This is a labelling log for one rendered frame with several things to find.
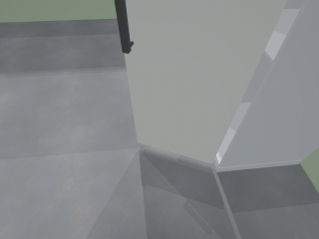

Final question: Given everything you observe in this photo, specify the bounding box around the handle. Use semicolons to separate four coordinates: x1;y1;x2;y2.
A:
114;0;134;54

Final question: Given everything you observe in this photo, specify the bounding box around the fridge door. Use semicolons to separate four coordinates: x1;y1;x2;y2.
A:
124;0;288;164

